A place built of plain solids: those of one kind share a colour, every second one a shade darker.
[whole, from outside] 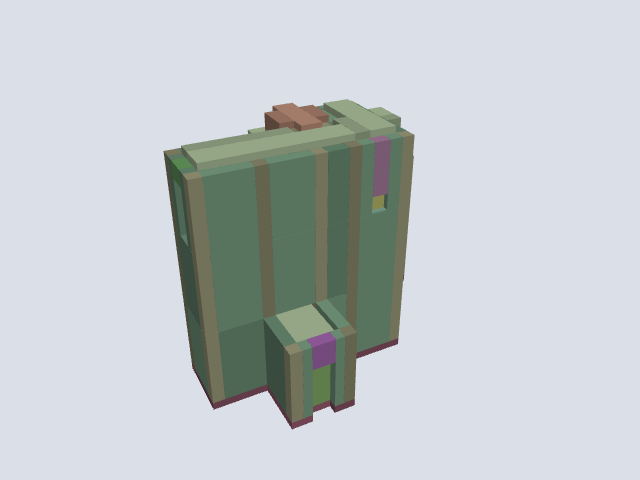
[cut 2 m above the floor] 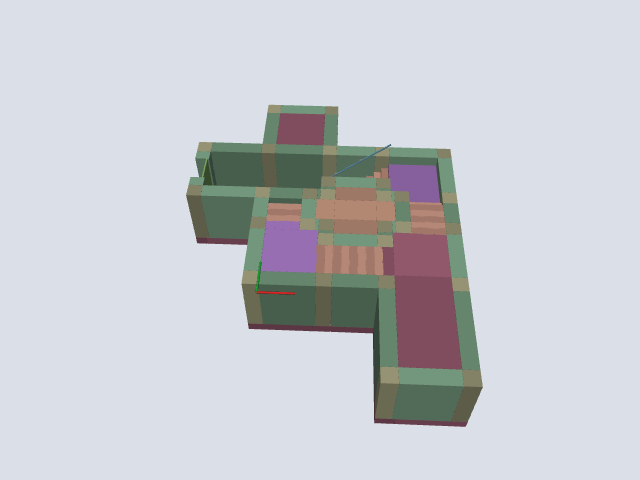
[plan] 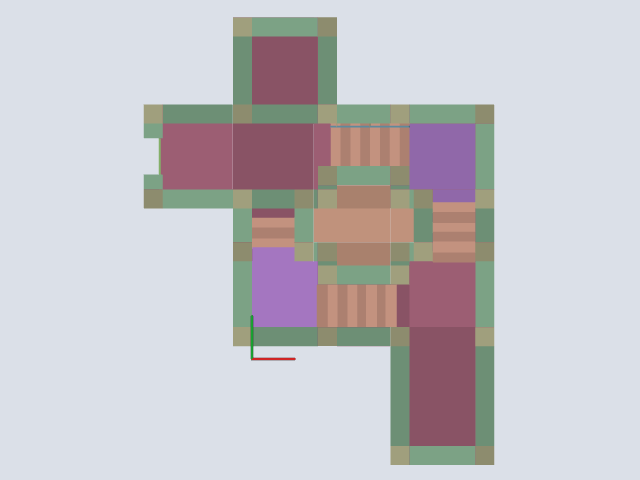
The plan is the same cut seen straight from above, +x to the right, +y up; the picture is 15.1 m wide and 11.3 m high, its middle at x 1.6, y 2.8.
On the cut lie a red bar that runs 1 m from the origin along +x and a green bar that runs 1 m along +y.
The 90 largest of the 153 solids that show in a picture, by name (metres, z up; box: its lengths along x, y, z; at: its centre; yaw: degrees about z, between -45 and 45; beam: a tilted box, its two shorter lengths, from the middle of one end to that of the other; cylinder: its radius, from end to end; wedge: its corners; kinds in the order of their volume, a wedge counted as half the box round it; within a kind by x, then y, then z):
{
 "wall_1": {"box": [1.65, 0.45, 2.96], "at": [-1.27, 3.77, 1.48]},
 "wall_2": {"box": [1.65, 0.45, 2.96], "at": [-1.27, 5.77, 1.48]},
 "wall_3": {"box": [0.45, 1.55, 2.96], "at": [-0.23, 1.52, 1.48]},
 "wall_4": {"box": [0.45, 1.55, 2.96], "at": [-0.23, 1.52, 4.44]},
 "wall_5": {"box": [0.45, 0.79, 2.96], "at": [-0.23, 3.15, 1.48]},
 "wall_6": {"box": [0.45, 0.79, 2.96], "at": [-0.23, 3.15, 4.44]},
 "wall_7": {"box": [0.45, 0.79, 2.61], "at": [-0.23, 3.15, 7.23]},
 "wall_8": {"box": [0.45, 1.55, 2.96], "at": [-0.23, 4.77, 4.44]},
 "wall_9": {"box": [0.45, 1.55, 2.61], "at": [-0.23, 4.77, 7.23]},
 "wall_10": {"box": [0.45, 1.6, 2.96], "at": [-0.23, 6.79, 1.48]},
 "wall_11": {"box": [0.45, 1.6, 2.96], "at": [-0.23, 6.79, 4.44]},
 "wall_12": {"box": [0.45, 1.6, 2.61], "at": [-0.23, 6.79, 7.23]},
 "wall_13": {"box": [1.0, 0.45, 2.96], "at": [0.5, 3.77, 1.48]},
 "wall_14": {"box": [1.55, 0.45, 2.96], "at": [0.78, 0.53, 1.48]},
 "wall_15": {"box": [1.55, 0.45, 2.61], "at": [0.78, 0.53, 7.23]},
 "wall_16": {"box": [1.55, 0.45, 2.96], "at": [0.78, 5.77, 1.48]},
 "wall_17": {"box": [1.55, 0.45, 2.96], "at": [0.78, 7.82, 1.48]},
 "wall_18": {"box": [1.55, 0.45, 2.96], "at": [0.78, 7.82, 4.44]},
 "wall_19": {"box": [0.45, 0.79, 2.96], "at": [1.23, 3.15, 1.48]},
 "wall_20": {"box": [0.45, 1.6, 2.96], "at": [1.77, 6.79, 1.48]},
 "wall_21": {"box": [1.26, 0.45, 2.96], "at": [2.63, 0.53, 1.48]},
 "wall_22": {"box": [1.26, 0.45, 2.96], "at": [2.63, 1.98, 1.48]},
 "wall_23": {"box": [1.26, 0.45, 2.61], "at": [2.63, 1.98, 7.23]},
 "wall_24": {"box": [1.26, 0.45, 2.96], "at": [2.63, 4.32, 1.48]},
 "wall_25": {"box": [1.26, 0.45, 2.96], "at": [2.63, 5.77, 1.48]},
 "wall_26": {"box": [0.45, 2.35, 2.96], "at": [3.48, -0.88, 1.48]},
 "wall_27": {"box": [0.45, 0.79, 2.96], "at": [4.03, 3.15, 1.48]},
 "wall_28": {"box": [1.55, 0.45, 2.96], "at": [4.48, -2.27, 1.48]},
 "wall_29": {"box": [1.55, 0.45, 2.96], "at": [4.48, 5.77, 1.48]},
 "wall_30": {"box": [0.45, 2.35, 2.96], "at": [5.48, -0.88, 1.48]},
 "wall_31": {"box": [0.45, 1.55, 2.96], "at": [5.48, 1.52, 1.48]},
 "wall_32": {"box": [0.45, 0.79, 2.96], "at": [5.48, 3.15, 1.48]},
 "wall_33": {"box": [0.45, 1.55, 2.96], "at": [5.48, 4.77, 1.48]},
 "floor_slab_1": {"box": [1.75, 2.45, 0.3], "at": [-1.32, 4.77, -0.15]},
 "floor_slab_2": {"box": [1.9, 7.74, 0.3], "at": [0.5, 4.17, -0.15]},
 "floor_slab_3": {"box": [1.55, 1.6, 5.92], "at": [0.78, 6.79, 2.96]},
 "floor_slab_4": {"box": [0.55, 4.5, 0.3], "at": [1.73, 5.79, -0.15]},
 "floor_slab_5": {"box": [1.26, 1.9, 0.3], "at": [2.63, 1.25, -0.15]},
 "floor_slab_6": {"box": [1.26, 1.9, 0.3], "at": [2.63, 5.04, -0.15]},
 "floor_slab_7": {"box": [0.55, 5.25, 0.3], "at": [3.53, 0.12, -0.15]},
 "floor_slab_8": {"box": [0.33, 1.0, 2.96], "at": [3.54, 1.25, 1.48]},
 "floor_slab_9": {"box": [1.55, 2.8, 2.96], "at": [4.48, -0.65, 1.48]},
 "floor_slab_10": {"box": [1.55, 1.55, 2.96], "at": [4.48, 1.52, 1.48]},
 "floor_slab_11": {"box": [1.9, 8.49, 0.3], "at": [4.76, 1.75, -0.15]},
 "core_fill_1": {"box": [0.55, 0.79, 8.78], "at": [1.73, 3.15, 4.39]},
 "core_fill_2": {"box": [1.26, 0.55, 8.78], "at": [2.63, 2.48, 4.39]},
 "core_fill_3": {"box": [1.26, 0.79, 8.78], "at": [2.63, 3.15, 4.39]},
 "core_fill_4": {"box": [1.26, 0.55, 8.78], "at": [2.63, 3.82, 4.39]},
 "core_fill_5": {"box": [0.55, 0.79, 8.78], "at": [3.53, 3.15, 4.39]},
 "roof_slab_1": {"box": [2.1, 1.55, 0.25], "at": [-1.05, 4.77, 2.56]},
 "roof_slab_2": {"box": [1.0, 5.29, 0.25], "at": [0.5, 4.95, 8.66]},
 "roof_slab_3": {"box": [1.55, 0.55, 1.55], "at": [0.78, 2.02, 8.01]},
 "roof_slab_4": {"box": [3.26, 1.0, 1.55], "at": [1.63, 1.25, 8.01]},
 "roof_slab_5": {"box": [0.55, 4.35, 1.92], "at": [3.98, 0.12, 6.53]},
 "roof_slab_6": {"box": [1.0, 6.04, 1.92], "at": [4.76, 0.97, 6.53]},
 "landing_slab_1": {"box": [1.0, 0.33, 4.63], "at": [0.5, 2.46, 2.31]},
 "landing_slab_2": {"box": [1.55, 1.55, 4.63], "at": [0.78, 1.52, 2.31]},
 "landing_slab_3": {"box": [1.55, 1.55, 1.67], "at": [4.48, 4.77, 0.83]},
 "tread_slab_1": {"box": [1.0, 0.26, 4.81], "at": [0.5, 2.73, 2.4]},
 "tread_slab_2": {"box": [1.0, 0.26, 5.0], "at": [0.5, 2.96, 2.5]},
 "tread_slab_3": {"box": [1.0, 0.26, 5.18], "at": [0.5, 3.19, 2.59]},
 "tread_slab_4": {"box": [0.26, 1.0, 4.44], "at": [1.65, 1.25, 2.22]},
 "tread_slab_5": {"box": [0.26, 1.0, 4.26], "at": [1.88, 1.25, 2.13]},
 "tread_slab_6": {"box": [0.26, 1.0, 4.07], "at": [2.12, 1.25, 2.03]},
 "tread_slab_7": {"box": [0.26, 1.0, 3.89], "at": [2.35, 1.25, 1.94]},
 "tread_slab_8": {"box": [0.26, 1.0, 3.7], "at": [2.58, 1.25, 1.85]},
 "tread_slab_9": {"box": [0.26, 1.0, 3.52], "at": [2.81, 1.25, 1.76]},
 "tread_slab_10": {"box": [0.26, 1.0, 3.33], "at": [3.04, 1.25, 1.66]},
 "tread_slab_11": {"box": [0.26, 1.0, 3.15], "at": [3.27, 1.25, 1.57]},
 "tread_slab_12": {"box": [1.0, 0.26, 2.78], "at": [4.76, 2.4, 1.39]},
 "tread_slab_13": {"box": [1.0, 0.26, 2.59], "at": [4.76, 2.63, 1.29]},
 "tread_slab_14": {"box": [1.0, 0.26, 2.41], "at": [4.76, 2.87, 1.2]},
 "wallpost_1": {"box": [0.45, 0.45, 2.96], "at": [-2.33, 3.77, 1.48]},
 "wallpost_2": {"box": [0.45, 0.45, 2.96], "at": [-2.33, 5.77, 1.48]},
 "wallpost_3": {"box": [0.45, 0.45, 2.96], "at": [-0.23, 0.53, 1.48]},
 "wallpost_4": {"box": [0.45, 0.45, 2.96], "at": [-0.23, 2.52, 1.48]},
 "wallpost_5": {"box": [0.45, 0.45, 2.96], "at": [-0.23, 3.77, 1.48]},
 "wallpost_6": {"box": [0.45, 0.45, 2.96], "at": [-0.23, 5.77, 1.48]},
 "wallpost_7": {"box": [0.45, 0.45, 2.96], "at": [-0.23, 7.82, 1.48]},
 "wallpost_8": {"box": [0.45, 0.45, 2.96], "at": [1.23, 2.52, 1.48]},
 "wallpost_9": {"box": [0.45, 0.45, 2.96], "at": [1.23, 3.77, 1.48]},
 "wallpost_10": {"box": [0.45, 0.45, 2.96], "at": [1.77, 0.53, 1.48]},
 "wallpost_11": {"box": [0.45, 0.45, 2.96], "at": [1.77, 1.98, 1.48]},
 "wallpost_12": {"box": [0.45, 0.45, 2.96], "at": [1.77, 2.52, 1.48]},
 "wallpost_13": {"box": [0.45, 0.45, 2.96], "at": [1.77, 3.77, 1.48]},
 "wallpost_14": {"box": [0.45, 0.45, 2.96], "at": [1.77, 4.32, 1.48]},
 "wallpost_15": {"box": [0.45, 0.45, 2.96], "at": [1.77, 5.77, 1.48]},
 "wallpost_16": {"box": [0.45, 0.45, 2.96], "at": [1.77, 7.82, 1.48]},
 "wallpost_17": {"box": [0.45, 0.45, 2.96], "at": [3.48, 4.32, 1.48]},
 "wallpost_18": {"box": [0.45, 0.45, 2.96], "at": [3.48, 5.77, 1.48]}
}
